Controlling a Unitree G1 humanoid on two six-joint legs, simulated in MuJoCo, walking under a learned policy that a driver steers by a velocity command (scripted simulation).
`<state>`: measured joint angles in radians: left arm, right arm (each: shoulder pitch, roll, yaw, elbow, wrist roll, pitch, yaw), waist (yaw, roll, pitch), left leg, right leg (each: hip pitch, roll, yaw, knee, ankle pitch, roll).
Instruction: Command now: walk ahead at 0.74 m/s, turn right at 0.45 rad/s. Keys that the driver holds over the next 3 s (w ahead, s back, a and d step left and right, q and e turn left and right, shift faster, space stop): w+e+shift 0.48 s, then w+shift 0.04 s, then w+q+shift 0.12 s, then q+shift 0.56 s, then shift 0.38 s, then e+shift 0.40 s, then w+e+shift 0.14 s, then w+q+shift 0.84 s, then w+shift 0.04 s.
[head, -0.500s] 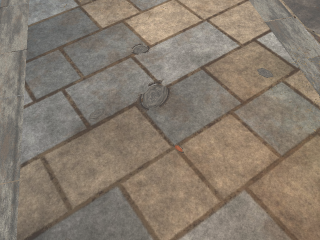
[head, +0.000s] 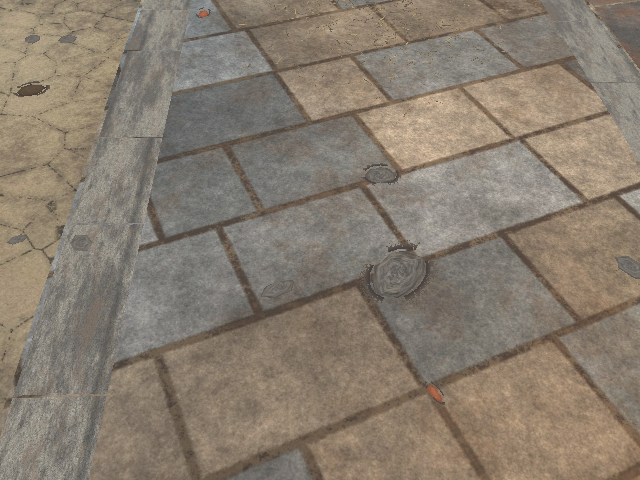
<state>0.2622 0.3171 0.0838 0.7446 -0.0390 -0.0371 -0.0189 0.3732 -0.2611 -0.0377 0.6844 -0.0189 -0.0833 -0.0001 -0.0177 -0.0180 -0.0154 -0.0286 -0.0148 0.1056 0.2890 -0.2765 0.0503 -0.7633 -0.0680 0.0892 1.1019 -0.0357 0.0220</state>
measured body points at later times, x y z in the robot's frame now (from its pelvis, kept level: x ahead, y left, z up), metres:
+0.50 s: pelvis +0.35 -0.10 -0.01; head +0.36 -0.11 +0.44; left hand +0.49 +0.14 -0.12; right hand +0.45 -0.40 -0.07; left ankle +0.46 +0.08 -0.66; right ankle +0.32 -0.14 -0.75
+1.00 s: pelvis +0.73 -0.17 -0.01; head +0.79 -0.19 +0.44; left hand +1.01 +0.00 -0.08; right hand +0.72 -0.47 -0.12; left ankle +0.81 -0.14 -0.75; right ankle +0.76 -0.36 -0.68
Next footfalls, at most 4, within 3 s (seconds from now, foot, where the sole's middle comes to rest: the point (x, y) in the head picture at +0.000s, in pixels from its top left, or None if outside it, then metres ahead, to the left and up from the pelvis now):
0.30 right None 0.36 -0.15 -0.78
0.74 left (382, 352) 0.84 -0.16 -0.78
1.24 right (447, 303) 0.99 -0.34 -0.78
1.64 left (361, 339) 0.88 -0.11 -0.78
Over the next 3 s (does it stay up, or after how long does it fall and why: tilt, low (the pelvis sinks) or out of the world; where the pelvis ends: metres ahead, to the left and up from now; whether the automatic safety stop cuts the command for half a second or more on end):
stays up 1.52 -0.39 -0.03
